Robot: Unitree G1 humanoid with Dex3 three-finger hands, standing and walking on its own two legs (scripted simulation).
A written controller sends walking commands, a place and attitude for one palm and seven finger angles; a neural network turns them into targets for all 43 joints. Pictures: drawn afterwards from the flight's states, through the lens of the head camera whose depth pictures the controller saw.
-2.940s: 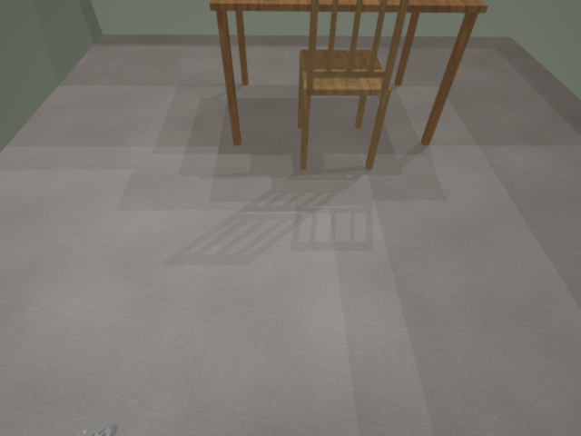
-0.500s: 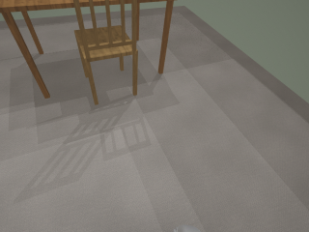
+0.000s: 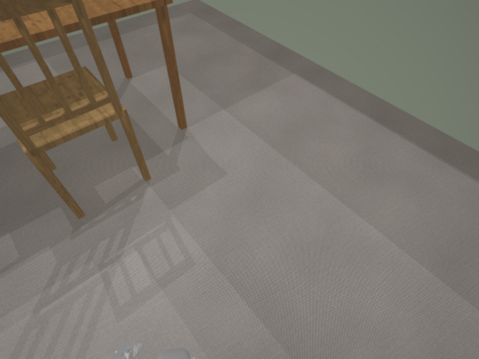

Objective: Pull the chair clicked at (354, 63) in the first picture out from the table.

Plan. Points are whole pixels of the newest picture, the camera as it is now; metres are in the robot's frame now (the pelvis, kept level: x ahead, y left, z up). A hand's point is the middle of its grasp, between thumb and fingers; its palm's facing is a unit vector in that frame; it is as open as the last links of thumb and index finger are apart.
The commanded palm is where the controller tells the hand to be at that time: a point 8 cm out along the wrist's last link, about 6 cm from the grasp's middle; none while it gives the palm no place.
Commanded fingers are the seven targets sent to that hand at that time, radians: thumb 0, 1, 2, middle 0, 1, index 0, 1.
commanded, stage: walk to a spot facing it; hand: left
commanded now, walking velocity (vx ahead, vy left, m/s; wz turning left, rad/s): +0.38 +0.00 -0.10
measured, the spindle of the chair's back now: (45, 70) +0.94 +0.62 -0.05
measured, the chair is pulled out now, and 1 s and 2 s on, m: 0.00 0.00 0.00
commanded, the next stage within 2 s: turn to face it in 0.80 s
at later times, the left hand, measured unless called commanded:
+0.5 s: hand (132, 297) +0.26 +0.23 -0.16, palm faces -0.05 -0.99 -0.14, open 7.3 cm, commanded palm none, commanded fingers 0.00 0.90 0.90 -0.20 -0.30 -0.20 -0.30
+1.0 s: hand (185, 202) +0.50 +0.14 -0.16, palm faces -0.16 -0.97 -0.19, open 7.2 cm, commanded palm none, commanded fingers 0.00 0.90 0.90 -0.20 -0.30 -0.20 -0.30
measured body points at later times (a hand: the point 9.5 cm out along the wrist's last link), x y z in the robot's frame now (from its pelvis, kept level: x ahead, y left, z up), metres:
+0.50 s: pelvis +0.22 +0.05 +0.01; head +0.23 +0.07 +0.46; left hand +0.27 +0.28 -0.15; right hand +0.19 -0.16 -0.14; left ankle +0.19 +0.15 -0.73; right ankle +0.25 -0.10 -0.65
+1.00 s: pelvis +0.43 -0.03 +0.01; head +0.44 -0.03 +0.46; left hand +0.51 +0.19 -0.15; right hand +0.44 -0.27 -0.14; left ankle +0.52 +0.09 -0.69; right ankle +0.41 -0.11 -0.73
